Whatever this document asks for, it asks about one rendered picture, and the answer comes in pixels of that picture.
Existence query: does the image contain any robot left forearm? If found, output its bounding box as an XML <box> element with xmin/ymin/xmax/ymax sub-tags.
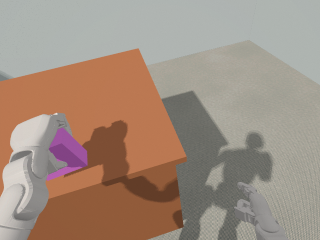
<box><xmin>0</xmin><ymin>146</ymin><xmax>50</xmax><ymax>240</ymax></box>

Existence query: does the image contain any robot right forearm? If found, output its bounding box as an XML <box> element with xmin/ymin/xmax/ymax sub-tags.
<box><xmin>254</xmin><ymin>214</ymin><xmax>289</xmax><ymax>240</ymax></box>

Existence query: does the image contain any left robot hand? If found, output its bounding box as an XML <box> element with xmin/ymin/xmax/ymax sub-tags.
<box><xmin>10</xmin><ymin>112</ymin><xmax>73</xmax><ymax>175</ymax></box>

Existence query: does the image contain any sponge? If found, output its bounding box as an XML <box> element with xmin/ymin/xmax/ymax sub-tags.
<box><xmin>46</xmin><ymin>127</ymin><xmax>88</xmax><ymax>181</ymax></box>

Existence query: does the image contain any right robot hand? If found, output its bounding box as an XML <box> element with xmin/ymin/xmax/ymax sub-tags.
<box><xmin>234</xmin><ymin>182</ymin><xmax>272</xmax><ymax>226</ymax></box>

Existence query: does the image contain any table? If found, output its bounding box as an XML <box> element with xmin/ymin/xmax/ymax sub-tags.
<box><xmin>0</xmin><ymin>48</ymin><xmax>187</xmax><ymax>240</ymax></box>

